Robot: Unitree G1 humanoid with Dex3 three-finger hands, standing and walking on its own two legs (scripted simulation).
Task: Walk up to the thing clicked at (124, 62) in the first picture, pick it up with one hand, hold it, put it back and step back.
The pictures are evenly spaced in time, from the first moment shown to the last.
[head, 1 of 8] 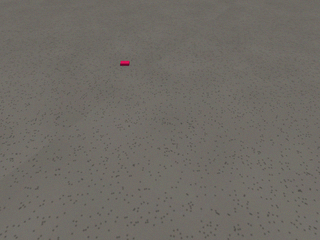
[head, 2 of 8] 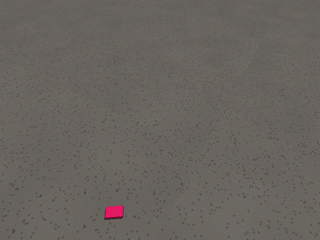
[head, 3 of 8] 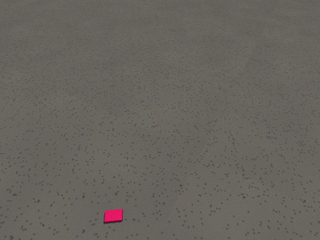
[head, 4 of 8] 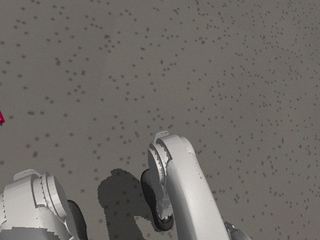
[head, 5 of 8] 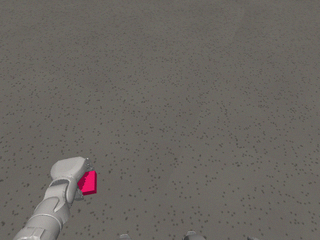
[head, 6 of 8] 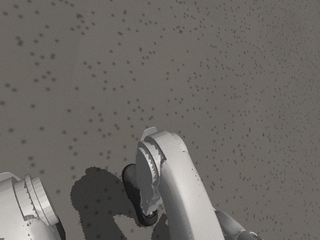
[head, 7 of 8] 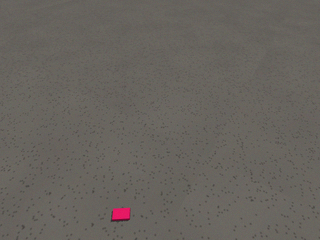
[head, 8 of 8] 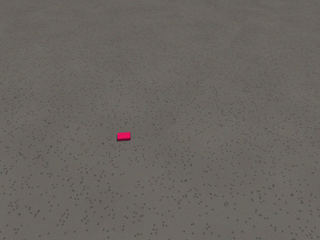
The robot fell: no
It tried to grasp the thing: yes
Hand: left
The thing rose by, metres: 0.68
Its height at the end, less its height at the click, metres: +0.00
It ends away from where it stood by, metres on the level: 0.02
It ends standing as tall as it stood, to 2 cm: yes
